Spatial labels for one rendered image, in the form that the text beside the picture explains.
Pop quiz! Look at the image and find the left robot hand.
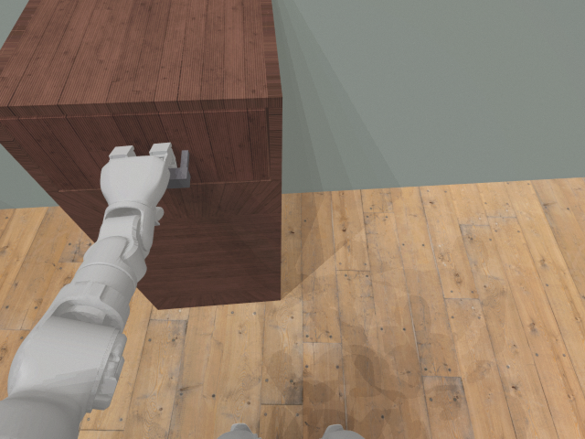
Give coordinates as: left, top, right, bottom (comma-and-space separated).
101, 143, 177, 226

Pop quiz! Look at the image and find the handle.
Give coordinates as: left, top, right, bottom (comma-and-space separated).
167, 150, 191, 188

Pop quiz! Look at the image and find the left robot forearm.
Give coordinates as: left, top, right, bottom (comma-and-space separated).
7, 201, 155, 396

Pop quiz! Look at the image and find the cabinet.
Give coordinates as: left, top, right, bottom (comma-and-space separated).
0, 0, 282, 310

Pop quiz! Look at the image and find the drawer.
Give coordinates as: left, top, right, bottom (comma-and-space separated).
0, 108, 268, 190

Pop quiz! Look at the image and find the robot left shin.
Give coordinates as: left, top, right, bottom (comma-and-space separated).
230, 423, 252, 433

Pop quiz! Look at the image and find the left robot upper arm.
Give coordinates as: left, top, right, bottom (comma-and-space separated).
0, 316, 127, 439

